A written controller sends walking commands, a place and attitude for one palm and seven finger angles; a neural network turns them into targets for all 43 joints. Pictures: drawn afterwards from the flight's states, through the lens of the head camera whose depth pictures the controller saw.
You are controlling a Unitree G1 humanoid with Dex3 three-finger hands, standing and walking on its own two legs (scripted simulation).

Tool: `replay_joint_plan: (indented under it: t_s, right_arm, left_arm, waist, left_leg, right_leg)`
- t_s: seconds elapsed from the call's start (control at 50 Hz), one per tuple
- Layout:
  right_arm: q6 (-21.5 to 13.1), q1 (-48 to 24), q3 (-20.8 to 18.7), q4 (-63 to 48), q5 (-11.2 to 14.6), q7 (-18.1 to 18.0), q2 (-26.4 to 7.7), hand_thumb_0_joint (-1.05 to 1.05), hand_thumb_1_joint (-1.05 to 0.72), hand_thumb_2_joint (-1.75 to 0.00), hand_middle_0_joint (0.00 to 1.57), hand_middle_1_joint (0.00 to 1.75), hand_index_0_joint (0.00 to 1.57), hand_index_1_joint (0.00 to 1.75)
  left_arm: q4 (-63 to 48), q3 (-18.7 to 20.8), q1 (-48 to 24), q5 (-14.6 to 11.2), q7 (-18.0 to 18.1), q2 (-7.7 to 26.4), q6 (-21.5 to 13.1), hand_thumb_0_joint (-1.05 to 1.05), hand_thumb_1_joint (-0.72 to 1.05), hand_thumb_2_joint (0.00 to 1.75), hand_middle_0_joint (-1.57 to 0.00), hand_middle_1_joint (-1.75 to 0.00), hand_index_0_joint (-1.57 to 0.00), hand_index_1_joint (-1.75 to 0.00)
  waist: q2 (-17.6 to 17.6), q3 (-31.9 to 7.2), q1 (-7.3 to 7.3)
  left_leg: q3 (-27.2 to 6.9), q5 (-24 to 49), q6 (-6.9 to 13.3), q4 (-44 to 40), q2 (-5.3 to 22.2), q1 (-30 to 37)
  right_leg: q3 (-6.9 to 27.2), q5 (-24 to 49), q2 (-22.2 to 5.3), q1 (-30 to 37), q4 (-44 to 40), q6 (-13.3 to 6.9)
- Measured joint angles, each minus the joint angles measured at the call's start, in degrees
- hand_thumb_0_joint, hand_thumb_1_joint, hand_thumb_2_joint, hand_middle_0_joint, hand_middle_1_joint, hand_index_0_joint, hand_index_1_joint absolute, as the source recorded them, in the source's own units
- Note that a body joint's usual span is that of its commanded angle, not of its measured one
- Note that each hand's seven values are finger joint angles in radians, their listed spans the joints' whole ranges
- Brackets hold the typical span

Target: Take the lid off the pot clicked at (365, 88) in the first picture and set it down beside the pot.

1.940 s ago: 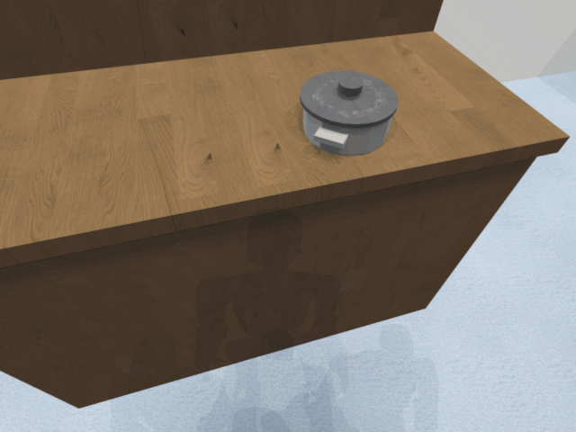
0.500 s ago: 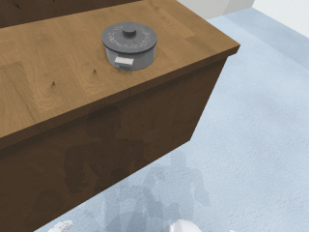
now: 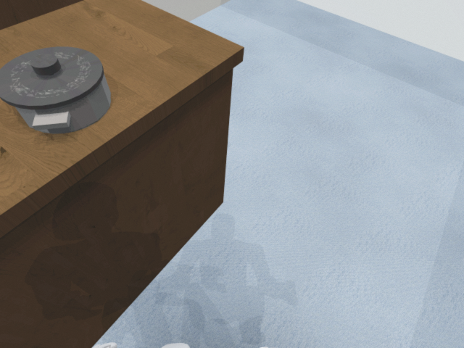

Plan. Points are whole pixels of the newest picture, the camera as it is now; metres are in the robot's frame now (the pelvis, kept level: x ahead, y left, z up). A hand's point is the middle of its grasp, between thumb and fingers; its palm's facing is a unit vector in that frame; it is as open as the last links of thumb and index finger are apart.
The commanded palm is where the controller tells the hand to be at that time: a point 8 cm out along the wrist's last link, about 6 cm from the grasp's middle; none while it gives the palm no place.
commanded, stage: walk to a spot facing it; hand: left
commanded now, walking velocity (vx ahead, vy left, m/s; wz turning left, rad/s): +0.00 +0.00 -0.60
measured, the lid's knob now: (45, 64) +0.52 +0.36 +0.17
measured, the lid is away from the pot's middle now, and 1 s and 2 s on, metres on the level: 0.00 0.00 0.00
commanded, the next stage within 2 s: turn to face it in 1.82 s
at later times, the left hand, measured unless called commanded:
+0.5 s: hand (166, 343) +0.14 +0.12 -0.14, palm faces -0.25 -0.93 -0.28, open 7.4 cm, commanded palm none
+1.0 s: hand (192, 309) +0.21 +0.08 -0.15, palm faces -0.53 -0.82 -0.22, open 7.4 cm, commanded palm none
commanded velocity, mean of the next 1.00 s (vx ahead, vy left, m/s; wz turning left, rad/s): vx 0.03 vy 0.00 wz -0.60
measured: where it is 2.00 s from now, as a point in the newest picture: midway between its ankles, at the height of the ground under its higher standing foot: (304, 346)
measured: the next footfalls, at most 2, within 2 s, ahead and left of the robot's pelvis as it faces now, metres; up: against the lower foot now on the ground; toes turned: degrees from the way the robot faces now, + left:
right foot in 0.32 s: +0.03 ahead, -0.15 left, +0.00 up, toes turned -14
left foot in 0.74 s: +0.12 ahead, +0.04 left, +0.00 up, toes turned -26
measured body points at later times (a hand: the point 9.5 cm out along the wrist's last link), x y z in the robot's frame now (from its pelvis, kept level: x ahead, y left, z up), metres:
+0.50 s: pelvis +0.00 -0.05 +0.01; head +0.04 -0.08 +0.46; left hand +0.16 +0.17 -0.12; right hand +0.00 -0.33 -0.14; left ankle +0.05 +0.10 -0.66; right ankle -0.01 -0.14 -0.73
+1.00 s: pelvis +0.01 -0.04 +0.01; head +0.06 -0.05 +0.46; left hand +0.23 +0.13 -0.13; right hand -0.06 -0.29 -0.12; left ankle +0.08 +0.06 -0.73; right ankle -0.06 -0.16 -0.68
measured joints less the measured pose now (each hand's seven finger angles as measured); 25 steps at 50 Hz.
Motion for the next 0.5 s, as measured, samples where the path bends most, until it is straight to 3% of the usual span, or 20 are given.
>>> replay_joint_plan:
  t_s: [0.06, 0.1, 0.14, 0.26, 0.32, 0.36, 0.42, 0.5]
  right_arm:
    - [-0.2, 0.9, 1.2, 0.0, -0.8, 0.1, 1.7, 0.00, -0.91, -0.90, 0.20, 0.30, 0.20, 0.30]
    - [-0.1, 1.7, 1.9, 0.3, -1.0, 0.2, 2.7, 0.00, -0.91, -0.90, 0.20, 0.30, 0.20, 0.30]
    - [0.1, 2.1, 2.2, 0.7, -1.0, 0.3, 3.3, 0.01, -0.91, -0.90, 0.20, 0.30, 0.20, 0.30]
    - [0.0, 2.3, 1.5, 0.9, -1.1, 1.0, 3.0, 0.01, -0.90, -0.90, 0.21, 0.30, 0.20, 0.30]
    - [0.2, 3.0, 0.6, 0.7, -0.7, 1.4, 2.0, 0.01, -0.90, -0.90, 0.21, 0.30, 0.21, 0.30]
    - [1.6, 2.0, -0.2, 1.8, -0.5, 1.1, 0.8, 0.01, -0.90, -0.90, 0.21, 0.30, 0.20, 0.30]
    - [3.1, 0.5, -0.9, 3.2, -0.5, 0.7, -0.4, 0.01, -0.91, -0.90, 0.21, 0.30, 0.20, 0.30]
    - [2.8, -1.3, -1.3, 2.7, -0.4, 0.7, -0.7, 0.01, -0.91, -0.90, 0.20, 0.30, 0.20, 0.30]
  left_arm:
    - [0.2, 0.7, -1.3, 0.3, -0.5, 1.3, 0.1, 0.00, 0.91, 0.90, -0.21, -0.30, -0.20, -0.30]
    - [0.1, 1.0, -2.1, 0.4, -0.9, 1.8, -0.1, 0.00, 0.91, 0.90, -0.20, -0.30, -0.20, -0.30]
    - [-0.1, 1.0, -2.5, 0.2, -1.3, 1.9, -0.2, 0.00, 0.91, 0.90, -0.20, -0.30, -0.20, -0.30]
    - [-0.2, 0.5, -3.1, -0.1, -1.7, 1.2, -0.3, 0.00, 0.91, 0.90, -0.20, -0.30, -0.20, -0.30]
    - [-0.6, 0.1, -2.8, 0.2, -1.7, 1.1, -1.6, 0.00, 0.91, 0.90, -0.20, -0.30, -0.20, -0.30]
    - [-0.6, -0.1, -2.9, 0.1, -0.9, 0.3, -2.4, 0.00, 0.91, 0.90, -0.20, -0.30, -0.20, -0.30]
    - [-0.9, 0.0, -1.9, 0.1, 0.2, -0.6, -2.4, 0.00, 0.91, 0.90, -0.20, -0.30, -0.20, -0.30]
    - [-0.4, -0.1, 0.4, 0.3, 0.5, -1.0, -2.2, 0.00, 0.91, 0.90, -0.20, -0.30, -0.20, -0.30]
  waist:
    - [-2.0, 0.2, 0.23]
    - [-2.3, 0.2, 0.48]
    - [-2.0, 0.2, 0.83]
    - [1.0, 0.1, 0.18]
    - [2.4, -0.1, -0.22]
    - [4.2, 0.5, -0.42]
    - [4.3, 0.7, 0.21]
    - [2.7, 0.4, 0.98]
  left_leg:
    - [1.7, 0.5, 1.3, 1.0, 0.4, 0.5]
    - [2.5, 1.2, 1.0, -1.0, 0.9, 1.9]
    - [3.6, 2.2, 0.7, -3.3, 1.7, 3.3]
    - [7.5, 2.1, -1.0, -4.5, 4.7, 5.1]
    - [8.9, -0.8, -2.3, 1.5, 6.9, 3.2]
    - [4.7, -9.1, -2.3, 12.3, 6.7, -1.0]
    - [0.8, -10.3, -2.2, 24.3, 4.3, -6.2]
    - [0.1, -7.3, -2.9, 24.4, 2.2, -8.3]
  right_leg:
    - [-2.4, -9.1, -0.8, -4.7, 15.4, 1.0]
    - [-4.4, -9.1, -2.0, -7.1, 23.4, 1.8]
    - [-6.2, -8.5, -3.5, -7.9, 25.6, 2.6]
    - [-9.8, -8.7, -6.5, -2.8, 10.4, 2.8]
    - [-10.3, 0.0, -6.1, 2.3, -2.0, 0.8]
    - [-10.2, 0.2, -4.7, 1.5, 0.0, -1.2]
    - [-8.6, 0.1, -3.5, 2.3, -1.5, -2.3]
    - [-5.2, 2.3, -2.4, 3.1, -4.7, -2.8]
